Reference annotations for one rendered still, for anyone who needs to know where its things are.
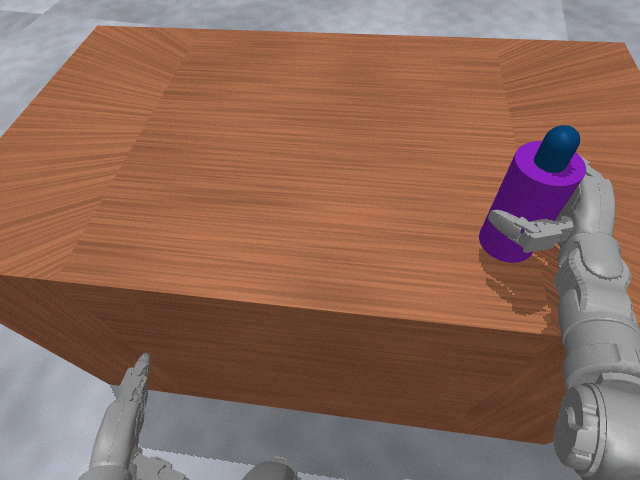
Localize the right robot arm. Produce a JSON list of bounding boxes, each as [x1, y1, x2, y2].
[[553, 232, 640, 480]]

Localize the bottle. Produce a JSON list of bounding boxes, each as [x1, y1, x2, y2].
[[479, 125, 586, 263]]

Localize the right robot hand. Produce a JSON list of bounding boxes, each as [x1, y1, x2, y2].
[[488, 155, 615, 253]]

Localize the left robot hand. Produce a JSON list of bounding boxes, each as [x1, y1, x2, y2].
[[89, 353, 190, 480]]

